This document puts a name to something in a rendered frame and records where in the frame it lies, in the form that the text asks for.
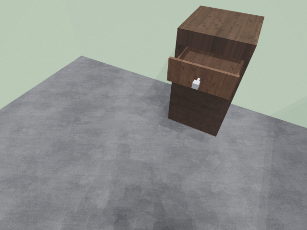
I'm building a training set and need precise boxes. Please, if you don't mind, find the cabinet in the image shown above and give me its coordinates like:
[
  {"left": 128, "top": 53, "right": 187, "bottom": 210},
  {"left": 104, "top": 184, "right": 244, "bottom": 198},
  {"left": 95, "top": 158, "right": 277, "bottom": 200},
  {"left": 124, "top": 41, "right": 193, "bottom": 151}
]
[{"left": 168, "top": 6, "right": 264, "bottom": 137}]

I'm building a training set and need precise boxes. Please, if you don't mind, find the drawer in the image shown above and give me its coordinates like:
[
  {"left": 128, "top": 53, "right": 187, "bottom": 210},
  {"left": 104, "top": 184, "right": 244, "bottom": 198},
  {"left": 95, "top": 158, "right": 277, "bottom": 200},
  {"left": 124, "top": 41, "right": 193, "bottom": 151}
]
[{"left": 167, "top": 46, "right": 243, "bottom": 100}]

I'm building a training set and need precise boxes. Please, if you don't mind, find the handle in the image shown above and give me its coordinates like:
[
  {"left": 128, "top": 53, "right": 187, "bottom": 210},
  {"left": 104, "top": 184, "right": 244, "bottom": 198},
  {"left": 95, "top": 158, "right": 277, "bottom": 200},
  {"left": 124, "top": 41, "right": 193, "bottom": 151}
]
[{"left": 191, "top": 78, "right": 200, "bottom": 90}]

